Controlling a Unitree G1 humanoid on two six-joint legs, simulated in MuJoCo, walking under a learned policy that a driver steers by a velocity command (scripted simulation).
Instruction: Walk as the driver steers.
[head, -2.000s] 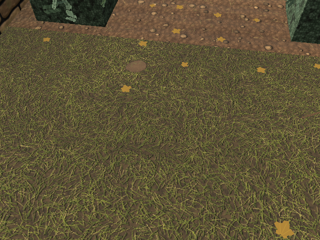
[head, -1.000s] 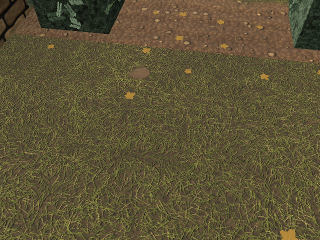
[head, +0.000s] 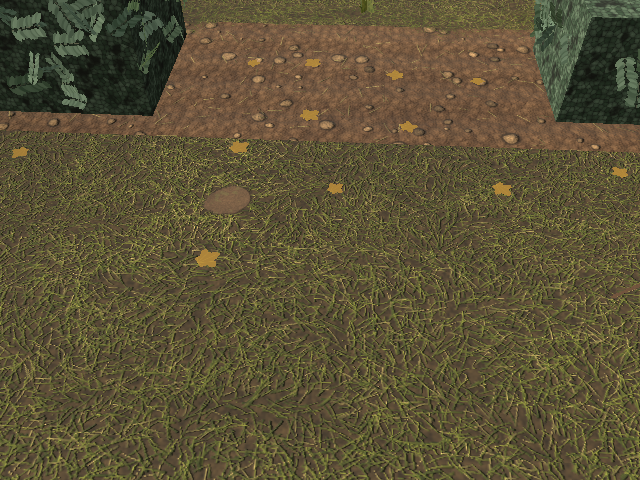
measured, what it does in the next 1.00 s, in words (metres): goes down: right foot 0.17 m lower, then left foot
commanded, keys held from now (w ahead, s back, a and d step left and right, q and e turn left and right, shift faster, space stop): w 1.00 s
